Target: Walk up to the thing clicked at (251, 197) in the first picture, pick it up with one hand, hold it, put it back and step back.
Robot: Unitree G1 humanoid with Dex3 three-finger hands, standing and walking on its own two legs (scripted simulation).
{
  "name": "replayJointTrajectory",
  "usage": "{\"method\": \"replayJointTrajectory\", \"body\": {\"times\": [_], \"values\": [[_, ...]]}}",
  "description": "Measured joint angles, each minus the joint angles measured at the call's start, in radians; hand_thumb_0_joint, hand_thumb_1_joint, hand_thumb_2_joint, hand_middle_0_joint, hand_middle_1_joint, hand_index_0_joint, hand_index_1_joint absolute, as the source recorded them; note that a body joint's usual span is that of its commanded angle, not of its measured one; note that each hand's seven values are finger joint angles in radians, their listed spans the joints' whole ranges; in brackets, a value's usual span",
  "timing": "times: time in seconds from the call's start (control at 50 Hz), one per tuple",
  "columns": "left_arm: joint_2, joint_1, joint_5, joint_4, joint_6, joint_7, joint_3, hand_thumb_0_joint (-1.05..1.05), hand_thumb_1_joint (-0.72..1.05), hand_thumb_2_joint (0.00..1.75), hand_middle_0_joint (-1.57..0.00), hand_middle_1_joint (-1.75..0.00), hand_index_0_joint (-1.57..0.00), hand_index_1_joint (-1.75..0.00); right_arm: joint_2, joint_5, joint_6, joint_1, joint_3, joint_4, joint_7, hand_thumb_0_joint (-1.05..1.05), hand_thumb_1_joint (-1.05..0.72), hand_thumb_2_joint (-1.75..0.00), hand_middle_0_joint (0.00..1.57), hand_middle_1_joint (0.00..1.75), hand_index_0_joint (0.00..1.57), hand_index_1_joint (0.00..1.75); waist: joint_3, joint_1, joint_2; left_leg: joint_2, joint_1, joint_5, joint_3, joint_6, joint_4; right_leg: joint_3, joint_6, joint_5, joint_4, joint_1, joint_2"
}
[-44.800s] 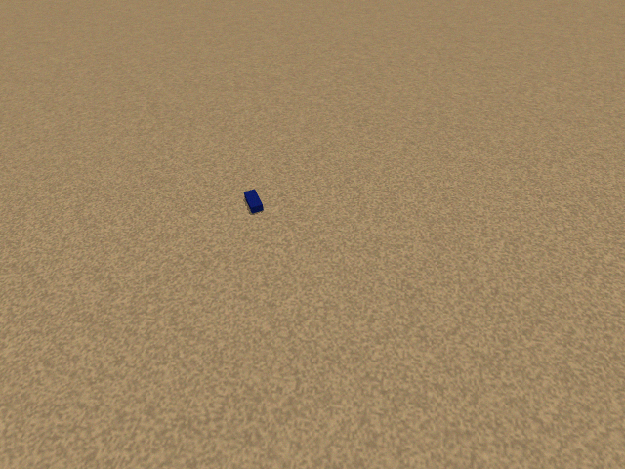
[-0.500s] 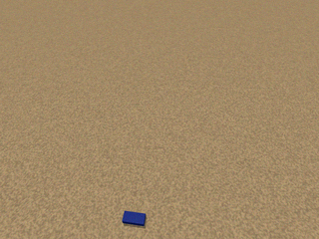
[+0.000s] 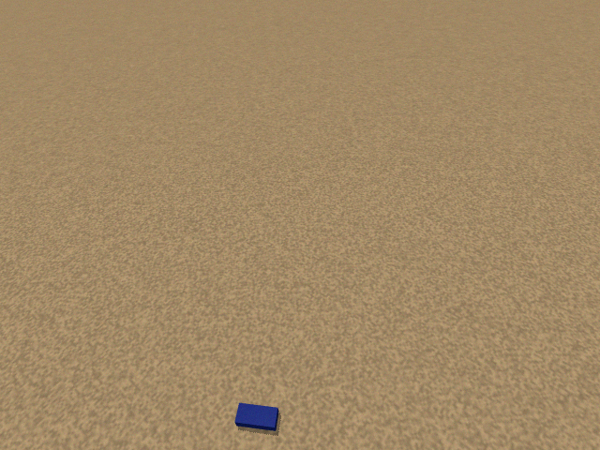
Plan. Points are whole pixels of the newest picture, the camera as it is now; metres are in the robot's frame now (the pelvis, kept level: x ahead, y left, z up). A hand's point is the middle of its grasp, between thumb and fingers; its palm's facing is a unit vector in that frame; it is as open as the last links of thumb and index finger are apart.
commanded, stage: stand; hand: left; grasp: from above
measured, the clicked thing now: (257, 416) +0.41 +0.19 -0.76
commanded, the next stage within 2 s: step back in 1.58 s
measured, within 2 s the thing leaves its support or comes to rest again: neither
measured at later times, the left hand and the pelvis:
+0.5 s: hand out of the picture +0.08 +0.23 -0.16, palm faces +0.02 -0.94 -0.33, open 7.3 cm; pelvis +0.01 -0.01 +0.00, yaw +0 degrees
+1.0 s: hand out of the picture +0.09 +0.23 -0.15, palm faces +0.00 -0.94 -0.33, open 7.4 cm; pelvis +0.02 -0.01 +0.00, yaw -1 degrees
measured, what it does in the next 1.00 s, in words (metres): stands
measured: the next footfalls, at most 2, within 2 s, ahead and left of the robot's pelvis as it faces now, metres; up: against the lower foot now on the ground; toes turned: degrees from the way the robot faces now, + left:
none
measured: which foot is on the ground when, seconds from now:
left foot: down 0.00-1.00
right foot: down 0.00-1.00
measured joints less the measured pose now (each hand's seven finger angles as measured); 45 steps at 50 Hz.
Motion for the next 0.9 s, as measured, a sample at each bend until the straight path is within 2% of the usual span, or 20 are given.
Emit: {"method": "replayJointTrajectory", "body": {"times": [0.46,0.9], "values": [[0.009,-0.074,-0.011,0.023,-0.006,-0.012,-0.004,0.01,0.91,0.90,-0.21,-0.30,-0.21,-0.30,-0.015,0.006,-0.008,-0.024,0.022,0.034,0.002,0.00,-0.90,-0.90,0.20,0.30,0.20,0.30,-0.002,-0.012,-0.007,0.014,0.033,0.021,0.003,-0.010,-0.057,0.002,-0.009,0.023,-0.056,0.030,0.014],[0.026,-0.072,-0.015,0.030,-0.007,-0.020,-0.013,0.01,0.91,0.90,-0.21,-0.30,-0.21,-0.30,-0.030,0.008,-0.010,-0.044,0.025,0.047,0.009,0.00,-0.90,-0.90,0.20,0.30,0.20,0.30,-0.003,-0.010,-0.006,0.019,0.030,0.022,0.005,-0.016,-0.077,0.004,-0.015,0.021,-0.067,0.021,0.018]]}}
